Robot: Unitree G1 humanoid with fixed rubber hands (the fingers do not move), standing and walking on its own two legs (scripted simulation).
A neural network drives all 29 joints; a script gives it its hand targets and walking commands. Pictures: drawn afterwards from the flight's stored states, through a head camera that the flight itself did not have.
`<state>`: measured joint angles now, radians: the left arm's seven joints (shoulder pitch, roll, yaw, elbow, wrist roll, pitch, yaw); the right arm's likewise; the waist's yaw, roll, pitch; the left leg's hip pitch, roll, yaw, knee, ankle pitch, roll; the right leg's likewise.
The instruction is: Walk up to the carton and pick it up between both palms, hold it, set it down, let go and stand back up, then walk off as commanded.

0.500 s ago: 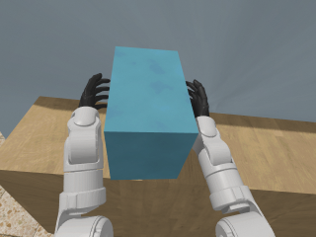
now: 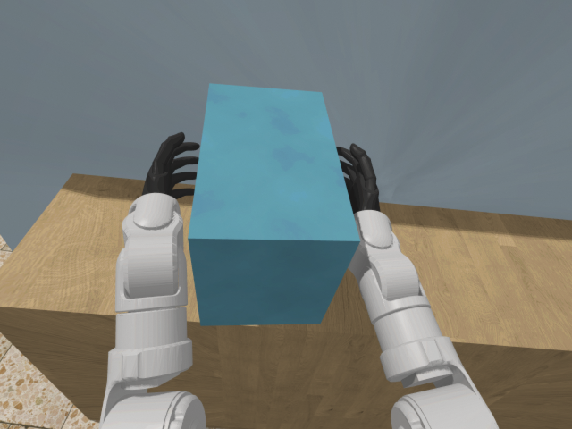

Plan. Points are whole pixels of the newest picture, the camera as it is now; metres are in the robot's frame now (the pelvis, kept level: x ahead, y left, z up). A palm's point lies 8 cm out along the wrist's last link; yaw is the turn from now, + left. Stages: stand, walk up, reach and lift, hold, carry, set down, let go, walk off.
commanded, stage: hold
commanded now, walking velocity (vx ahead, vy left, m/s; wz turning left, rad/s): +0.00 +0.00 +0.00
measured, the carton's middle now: (264, 202) +0.39 +0.01 +0.14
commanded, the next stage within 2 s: set down in 0.66 s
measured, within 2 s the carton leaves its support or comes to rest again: neither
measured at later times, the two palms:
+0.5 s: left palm (161, 196) +0.36 +0.13 +0.18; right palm (361, 206) +0.36 -0.12 +0.17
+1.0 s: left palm (168, 190) +0.37 +0.13 +0.18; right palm (364, 205) +0.37 -0.13 +0.16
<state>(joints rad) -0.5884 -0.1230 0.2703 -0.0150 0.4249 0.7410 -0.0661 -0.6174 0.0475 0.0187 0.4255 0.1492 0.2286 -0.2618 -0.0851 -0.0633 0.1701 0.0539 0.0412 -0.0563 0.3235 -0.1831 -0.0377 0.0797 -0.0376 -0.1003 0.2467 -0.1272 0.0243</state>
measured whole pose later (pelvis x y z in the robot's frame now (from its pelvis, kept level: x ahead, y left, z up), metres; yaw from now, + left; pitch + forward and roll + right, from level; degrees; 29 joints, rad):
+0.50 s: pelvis +0.00 +0.00 +0.00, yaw +0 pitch -11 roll -1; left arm -0.58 -0.12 0.26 -0.03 0.42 0.74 -0.06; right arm -0.61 0.05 0.02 0.41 0.16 0.22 -0.26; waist -0.08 -0.07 0.17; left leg 0.05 0.04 -0.05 0.32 -0.18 -0.04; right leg 0.07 -0.04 -0.10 0.25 -0.12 0.02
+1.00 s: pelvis +0.00 +0.01 +0.00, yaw -1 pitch -10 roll -1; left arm -0.59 -0.16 0.29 0.09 0.47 0.54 -0.08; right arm -0.60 0.10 -0.10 0.54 0.00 0.00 -0.19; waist -0.07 -0.06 0.15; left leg 0.05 0.04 -0.04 0.30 -0.18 -0.03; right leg 0.07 -0.04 -0.09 0.23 -0.12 0.03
